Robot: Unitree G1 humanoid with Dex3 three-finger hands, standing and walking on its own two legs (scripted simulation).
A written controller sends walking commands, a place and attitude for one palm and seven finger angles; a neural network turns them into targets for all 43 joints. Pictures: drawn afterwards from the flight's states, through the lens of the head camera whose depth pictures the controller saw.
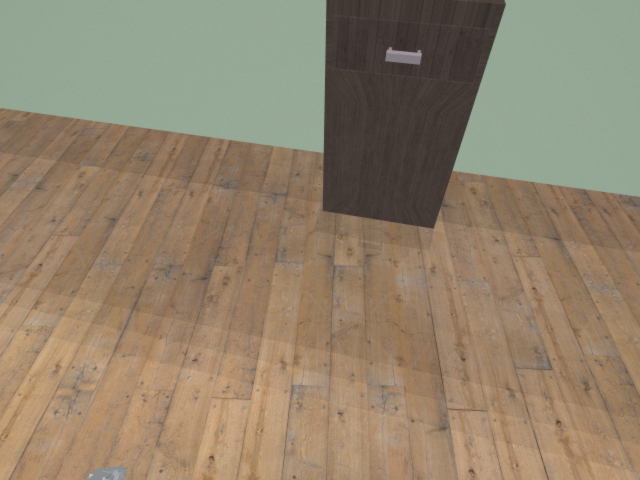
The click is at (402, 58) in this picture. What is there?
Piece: drawer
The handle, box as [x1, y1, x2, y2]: [385, 47, 421, 64]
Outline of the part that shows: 386,52 385,60 417,64 419,64 420,61 420,50 418,50 415,53 392,50 391,47 389,47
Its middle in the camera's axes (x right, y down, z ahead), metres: +0.26 -0.58 +1.21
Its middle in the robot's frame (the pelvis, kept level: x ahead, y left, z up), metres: +1.30 -0.19 -0.01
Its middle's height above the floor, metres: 0.76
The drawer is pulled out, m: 0.00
